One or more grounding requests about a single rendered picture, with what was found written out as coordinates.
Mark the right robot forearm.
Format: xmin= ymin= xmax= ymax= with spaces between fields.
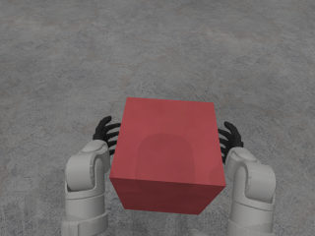
xmin=224 ymin=147 xmax=277 ymax=236

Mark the right robot hand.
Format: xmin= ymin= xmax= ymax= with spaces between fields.
xmin=218 ymin=121 xmax=244 ymax=165

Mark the left robot forearm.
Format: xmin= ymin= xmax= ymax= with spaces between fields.
xmin=61 ymin=140 xmax=111 ymax=236

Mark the left robot hand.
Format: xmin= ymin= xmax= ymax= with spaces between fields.
xmin=93 ymin=116 xmax=121 ymax=155

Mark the carton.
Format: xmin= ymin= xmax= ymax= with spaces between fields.
xmin=109 ymin=96 xmax=226 ymax=215

